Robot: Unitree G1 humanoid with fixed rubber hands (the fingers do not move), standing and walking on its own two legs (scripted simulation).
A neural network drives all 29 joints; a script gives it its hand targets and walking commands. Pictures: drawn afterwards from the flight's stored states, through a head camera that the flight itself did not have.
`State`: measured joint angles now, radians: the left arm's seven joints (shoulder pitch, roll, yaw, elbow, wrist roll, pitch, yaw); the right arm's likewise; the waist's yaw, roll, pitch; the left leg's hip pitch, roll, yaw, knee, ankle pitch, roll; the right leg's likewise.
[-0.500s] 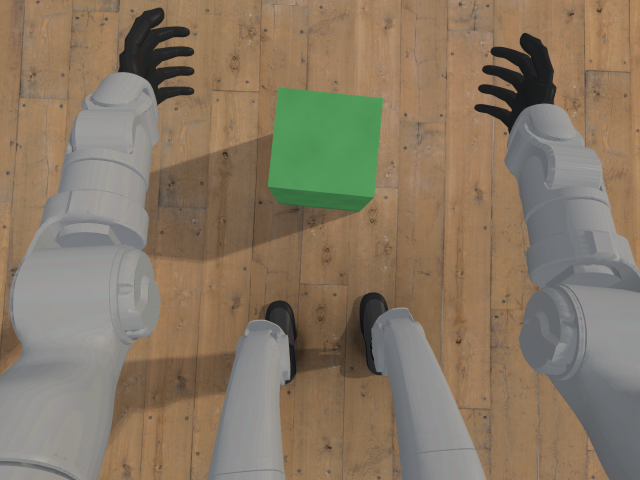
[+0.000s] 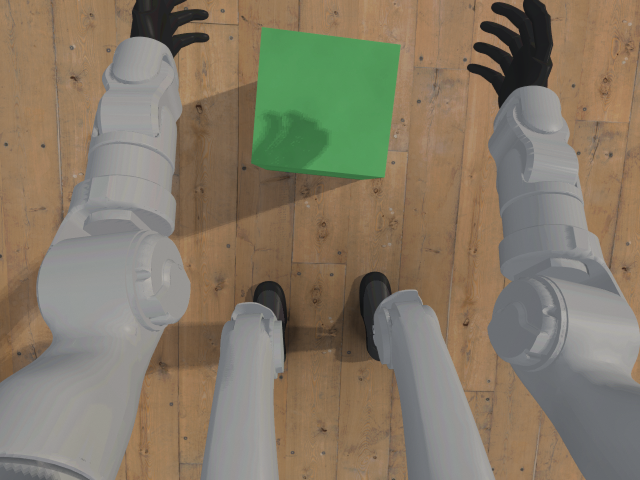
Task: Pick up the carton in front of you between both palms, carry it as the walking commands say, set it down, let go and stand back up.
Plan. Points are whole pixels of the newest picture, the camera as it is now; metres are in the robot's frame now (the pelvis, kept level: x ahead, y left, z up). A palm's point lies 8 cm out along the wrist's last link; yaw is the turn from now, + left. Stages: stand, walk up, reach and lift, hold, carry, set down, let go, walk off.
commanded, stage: reach and lift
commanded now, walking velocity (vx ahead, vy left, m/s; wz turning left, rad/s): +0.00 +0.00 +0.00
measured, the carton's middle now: (321, 118) +0.52 -0.01 -0.48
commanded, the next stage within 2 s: none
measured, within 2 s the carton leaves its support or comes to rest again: leaves its support in 1.50 s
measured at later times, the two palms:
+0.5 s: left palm (208, 99) +0.54 +0.17 -0.37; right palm (439, 124) +0.49 -0.19 -0.37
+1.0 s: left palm (224, 108) +0.53 +0.15 -0.40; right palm (429, 123) +0.50 -0.19 -0.40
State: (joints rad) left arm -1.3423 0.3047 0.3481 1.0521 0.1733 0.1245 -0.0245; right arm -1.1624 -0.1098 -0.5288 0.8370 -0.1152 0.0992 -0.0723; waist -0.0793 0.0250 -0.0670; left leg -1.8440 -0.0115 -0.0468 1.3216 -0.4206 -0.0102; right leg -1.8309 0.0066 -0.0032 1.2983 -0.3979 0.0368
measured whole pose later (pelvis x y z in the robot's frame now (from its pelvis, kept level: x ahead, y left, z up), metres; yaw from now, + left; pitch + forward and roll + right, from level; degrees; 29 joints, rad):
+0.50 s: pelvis -0.07 +0.00 -0.20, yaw -1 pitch +39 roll -3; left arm -1.74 0.52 -0.01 1.29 -0.18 0.15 0.04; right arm -1.57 -0.30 -0.25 1.10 0.17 0.15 -0.14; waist -0.08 -0.01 0.39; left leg -2.24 -0.02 -0.05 2.11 -0.55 -0.01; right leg -2.22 0.03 0.01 2.07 -0.54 0.06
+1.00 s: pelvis -0.06 +0.00 -0.23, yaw -1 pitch +36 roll -2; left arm -1.69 0.46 -0.01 1.26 -0.19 0.10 0.06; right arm -1.57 -0.30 -0.21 1.14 0.19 0.08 -0.13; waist -0.06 -0.02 0.46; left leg -2.24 -0.03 -0.05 2.23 -0.61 -0.03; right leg -2.23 0.04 0.00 2.20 -0.59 0.04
